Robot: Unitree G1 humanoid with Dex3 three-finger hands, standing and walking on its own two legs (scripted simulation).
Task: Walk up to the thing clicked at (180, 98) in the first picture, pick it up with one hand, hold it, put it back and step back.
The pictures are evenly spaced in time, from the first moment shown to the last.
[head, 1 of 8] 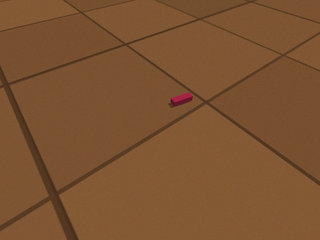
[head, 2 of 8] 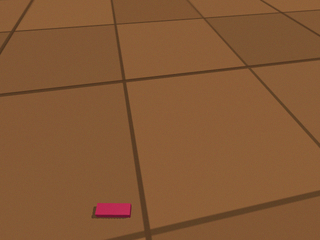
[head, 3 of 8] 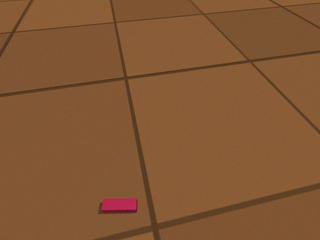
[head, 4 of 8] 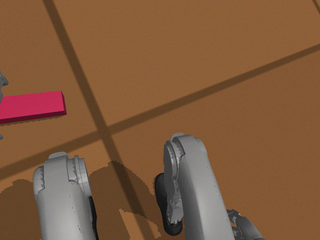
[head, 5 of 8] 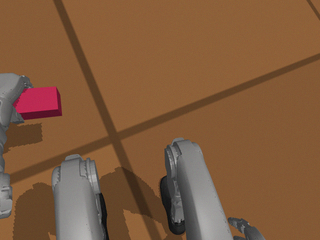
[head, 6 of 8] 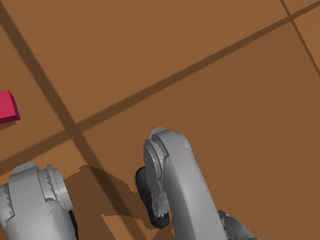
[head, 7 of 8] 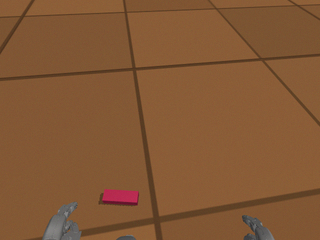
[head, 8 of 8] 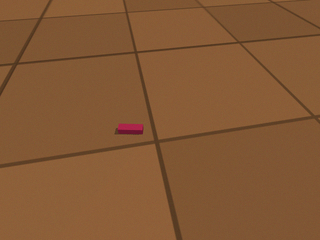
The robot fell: no
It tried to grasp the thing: yes
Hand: left
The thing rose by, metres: 0.69
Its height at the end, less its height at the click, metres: +0.00
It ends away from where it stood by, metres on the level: 0.01
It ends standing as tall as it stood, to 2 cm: yes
